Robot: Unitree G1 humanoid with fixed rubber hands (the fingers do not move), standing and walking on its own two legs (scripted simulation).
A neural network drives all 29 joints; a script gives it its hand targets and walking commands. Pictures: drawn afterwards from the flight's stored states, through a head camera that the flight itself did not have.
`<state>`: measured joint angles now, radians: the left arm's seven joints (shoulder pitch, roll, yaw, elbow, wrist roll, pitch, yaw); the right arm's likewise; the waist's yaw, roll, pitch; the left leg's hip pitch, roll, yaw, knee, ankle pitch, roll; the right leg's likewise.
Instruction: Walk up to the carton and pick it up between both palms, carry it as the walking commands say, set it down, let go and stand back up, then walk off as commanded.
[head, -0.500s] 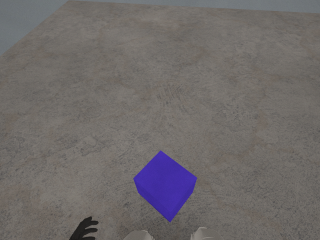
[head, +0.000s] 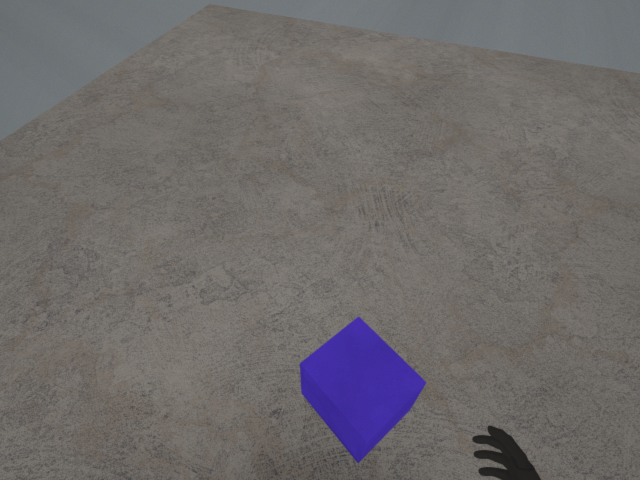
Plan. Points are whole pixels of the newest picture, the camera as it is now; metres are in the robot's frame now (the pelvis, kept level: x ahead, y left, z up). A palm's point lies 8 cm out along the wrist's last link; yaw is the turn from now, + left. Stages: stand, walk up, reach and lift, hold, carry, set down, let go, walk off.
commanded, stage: walk up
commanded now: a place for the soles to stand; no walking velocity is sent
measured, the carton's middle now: (358, 388) +0.46 -0.08 -0.65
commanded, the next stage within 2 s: none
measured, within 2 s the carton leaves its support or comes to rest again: neither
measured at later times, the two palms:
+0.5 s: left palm out of the picture +0.05 +0.36 -0.09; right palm out of the picture +0.10 -0.22 -0.10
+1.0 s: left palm (121, 356) +0.29 +0.34 -0.11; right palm out of the picture -0.04 -0.03 -0.15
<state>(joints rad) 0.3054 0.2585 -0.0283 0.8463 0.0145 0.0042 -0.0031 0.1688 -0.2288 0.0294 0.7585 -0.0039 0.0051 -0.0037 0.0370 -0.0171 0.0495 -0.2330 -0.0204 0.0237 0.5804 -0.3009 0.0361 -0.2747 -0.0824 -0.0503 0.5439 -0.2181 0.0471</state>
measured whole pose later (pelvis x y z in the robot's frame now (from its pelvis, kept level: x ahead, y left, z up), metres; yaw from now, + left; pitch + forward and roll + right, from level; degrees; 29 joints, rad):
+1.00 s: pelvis +0.08 +0.19 -0.02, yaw -34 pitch -1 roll -1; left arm 0.33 0.18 0.02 0.65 0.03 -0.03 0.09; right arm 0.37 -0.27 0.00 0.75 -0.06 0.08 0.03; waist -0.03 0.06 0.07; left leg -0.42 0.05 0.06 1.00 -0.55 -0.03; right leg -0.37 0.07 0.03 0.70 -0.31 -0.06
